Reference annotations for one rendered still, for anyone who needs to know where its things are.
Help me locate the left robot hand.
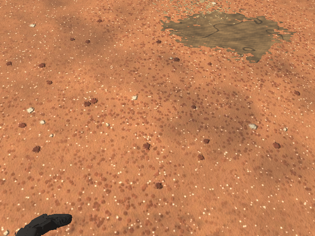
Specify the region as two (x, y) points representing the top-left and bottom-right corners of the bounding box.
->
(15, 213), (72, 236)

